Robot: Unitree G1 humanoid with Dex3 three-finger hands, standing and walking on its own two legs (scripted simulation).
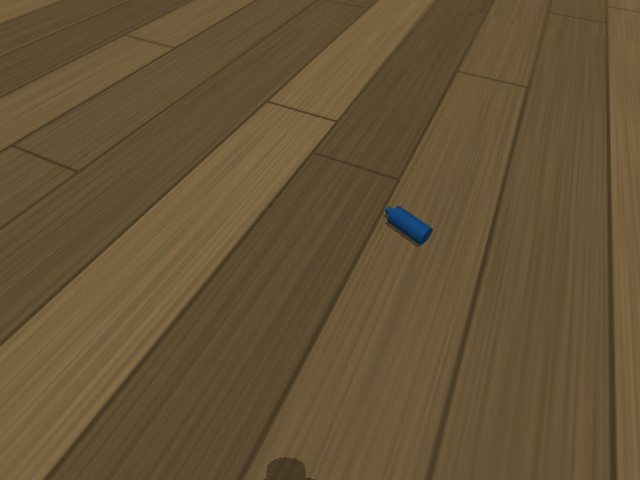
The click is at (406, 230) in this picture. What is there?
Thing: lying bottle
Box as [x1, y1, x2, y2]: [385, 206, 432, 244]
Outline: 386,208 385,211 389,214 387,220 419,244 424,242 429,236 432,229 401,207 397,206 393,209 389,207
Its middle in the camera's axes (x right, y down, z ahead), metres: +0.37 -0.06 +1.67
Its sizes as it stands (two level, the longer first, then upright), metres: 0.212 0.084 0.084
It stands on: the floor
